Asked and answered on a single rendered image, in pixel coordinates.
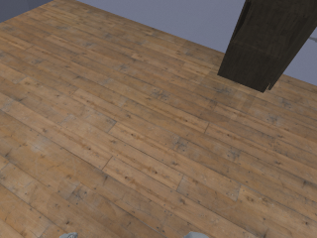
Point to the cupboard door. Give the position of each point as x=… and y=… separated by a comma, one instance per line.
x=295, y=47

